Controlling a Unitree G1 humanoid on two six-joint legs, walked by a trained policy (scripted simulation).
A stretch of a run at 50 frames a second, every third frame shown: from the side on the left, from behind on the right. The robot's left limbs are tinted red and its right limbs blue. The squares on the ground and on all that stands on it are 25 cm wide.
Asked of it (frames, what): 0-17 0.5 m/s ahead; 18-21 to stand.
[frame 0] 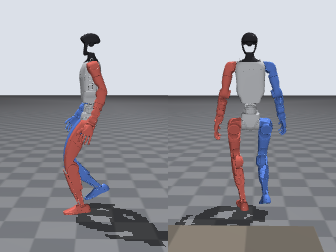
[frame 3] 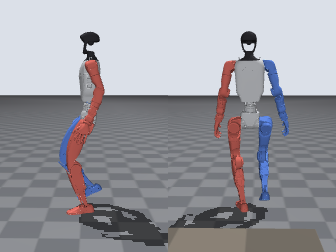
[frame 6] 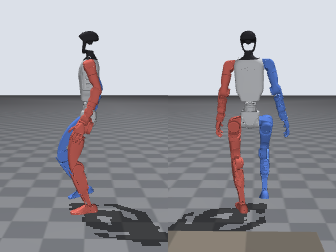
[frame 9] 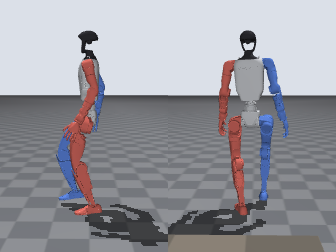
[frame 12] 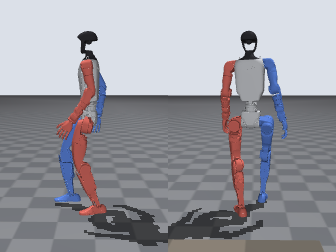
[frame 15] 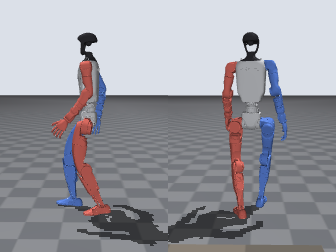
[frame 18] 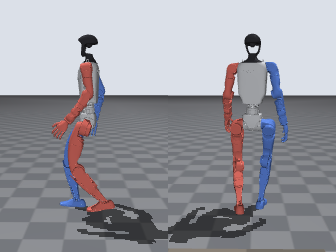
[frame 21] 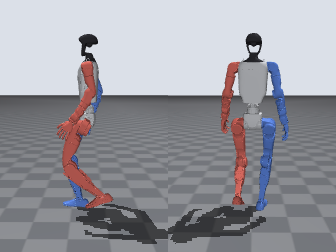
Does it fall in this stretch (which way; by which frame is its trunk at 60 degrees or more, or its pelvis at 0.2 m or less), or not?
no
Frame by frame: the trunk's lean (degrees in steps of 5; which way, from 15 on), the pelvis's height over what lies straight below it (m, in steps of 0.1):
0: 0, 0.8
3: 0, 0.8
6: 0, 0.8
9: 5, 0.8
12: 5, 0.8
15: 0, 0.8
18: 0, 0.7
21: 0, 0.8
